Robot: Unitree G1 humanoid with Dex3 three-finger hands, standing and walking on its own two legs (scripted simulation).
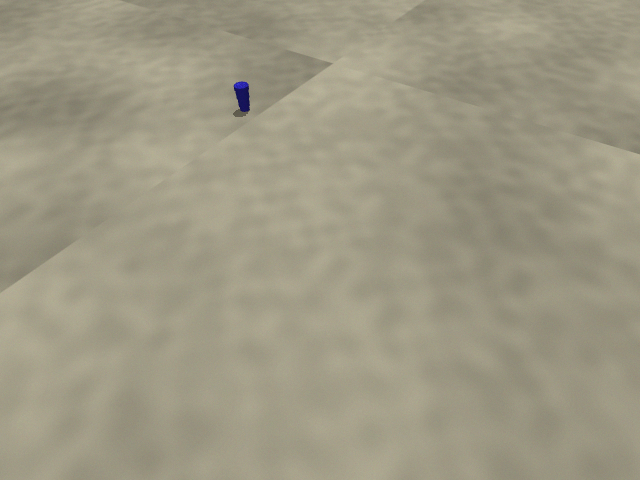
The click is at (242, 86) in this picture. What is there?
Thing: tapered cup
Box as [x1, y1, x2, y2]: [234, 82, 249, 111]
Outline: 237,82 234,84 234,89 236,92 240,109 242,111 246,111 249,109 247,90 248,85 246,82
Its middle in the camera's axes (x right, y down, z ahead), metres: -0.45 -0.80 +2.31
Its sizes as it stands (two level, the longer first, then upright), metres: 0.085 0.085 0.156
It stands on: the floor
